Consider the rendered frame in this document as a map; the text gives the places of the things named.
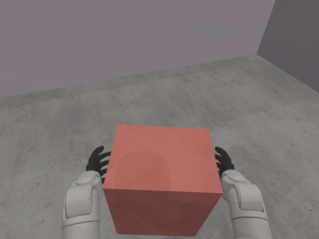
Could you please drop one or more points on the carton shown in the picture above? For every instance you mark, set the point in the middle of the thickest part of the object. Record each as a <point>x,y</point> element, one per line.
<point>161,180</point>

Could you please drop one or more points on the right robot hand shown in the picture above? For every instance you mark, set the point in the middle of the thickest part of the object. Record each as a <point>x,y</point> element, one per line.
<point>224,159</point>

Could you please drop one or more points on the robot right forearm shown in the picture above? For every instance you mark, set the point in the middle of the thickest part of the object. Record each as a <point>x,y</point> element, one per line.
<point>246,206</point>

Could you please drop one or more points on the robot left forearm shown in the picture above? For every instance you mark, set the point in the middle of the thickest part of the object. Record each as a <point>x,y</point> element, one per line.
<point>81,214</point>

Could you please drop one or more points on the left robot hand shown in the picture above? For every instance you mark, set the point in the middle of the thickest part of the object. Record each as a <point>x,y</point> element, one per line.
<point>94,163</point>

